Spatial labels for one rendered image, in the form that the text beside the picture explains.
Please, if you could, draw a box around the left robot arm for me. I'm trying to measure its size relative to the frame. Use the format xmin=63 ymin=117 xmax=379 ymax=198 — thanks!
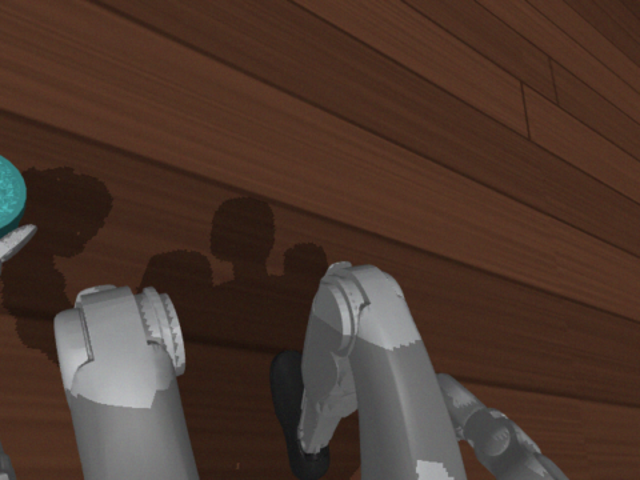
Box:
xmin=0 ymin=441 xmax=17 ymax=480

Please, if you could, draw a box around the right robot arm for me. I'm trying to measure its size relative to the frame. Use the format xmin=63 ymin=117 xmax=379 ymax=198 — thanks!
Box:
xmin=463 ymin=408 xmax=569 ymax=480

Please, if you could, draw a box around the left robot hand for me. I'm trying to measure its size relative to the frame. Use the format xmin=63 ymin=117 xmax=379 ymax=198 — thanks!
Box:
xmin=0 ymin=224 xmax=37 ymax=276

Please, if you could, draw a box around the right robot hand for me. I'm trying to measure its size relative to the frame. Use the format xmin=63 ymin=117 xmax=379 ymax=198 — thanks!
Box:
xmin=435 ymin=373 xmax=487 ymax=441

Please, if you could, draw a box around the right robot foot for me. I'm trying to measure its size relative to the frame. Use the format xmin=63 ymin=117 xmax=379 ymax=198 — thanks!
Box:
xmin=270 ymin=350 xmax=330 ymax=480

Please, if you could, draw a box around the cup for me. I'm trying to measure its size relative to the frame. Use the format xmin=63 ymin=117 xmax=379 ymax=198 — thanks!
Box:
xmin=0 ymin=155 xmax=26 ymax=239

